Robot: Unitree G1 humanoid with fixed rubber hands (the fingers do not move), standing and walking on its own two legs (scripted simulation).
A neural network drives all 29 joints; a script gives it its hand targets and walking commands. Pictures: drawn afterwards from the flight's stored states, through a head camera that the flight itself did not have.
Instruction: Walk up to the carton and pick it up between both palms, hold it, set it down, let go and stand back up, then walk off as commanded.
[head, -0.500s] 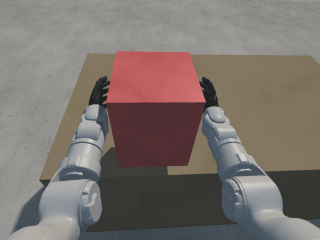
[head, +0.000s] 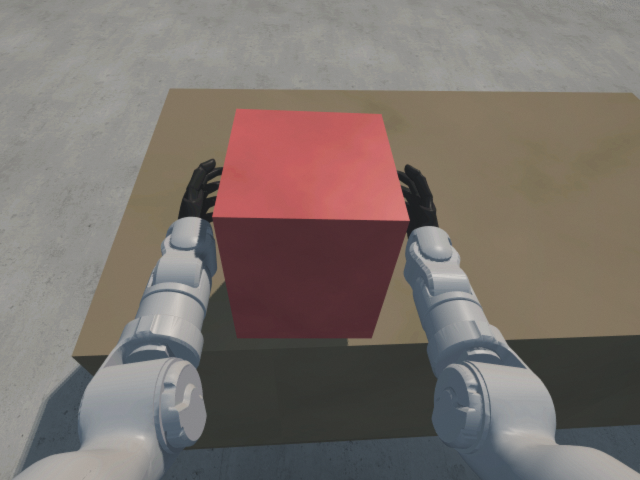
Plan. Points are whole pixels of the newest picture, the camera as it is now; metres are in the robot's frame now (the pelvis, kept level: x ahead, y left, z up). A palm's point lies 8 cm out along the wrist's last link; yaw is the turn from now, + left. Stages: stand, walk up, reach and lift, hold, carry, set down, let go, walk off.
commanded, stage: set down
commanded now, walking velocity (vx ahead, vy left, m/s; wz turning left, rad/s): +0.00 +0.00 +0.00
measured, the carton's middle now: (307, 229) +0.43 +0.01 +0.05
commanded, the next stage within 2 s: none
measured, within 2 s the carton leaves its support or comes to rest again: rests again in 1.16 s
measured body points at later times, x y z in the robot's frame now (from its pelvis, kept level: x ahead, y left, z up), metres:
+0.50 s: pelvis +0.01 +0.00 +0.00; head +0.04 +0.00 +0.45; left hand +0.42 +0.16 +0.07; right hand +0.42 -0.13 +0.07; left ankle -0.01 +0.12 -0.74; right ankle -0.01 -0.14 -0.74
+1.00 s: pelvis +0.01 +0.00 +0.00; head +0.05 +0.00 +0.45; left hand +0.42 +0.16 +0.05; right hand +0.42 -0.13 +0.05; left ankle -0.01 +0.12 -0.74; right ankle -0.01 -0.14 -0.74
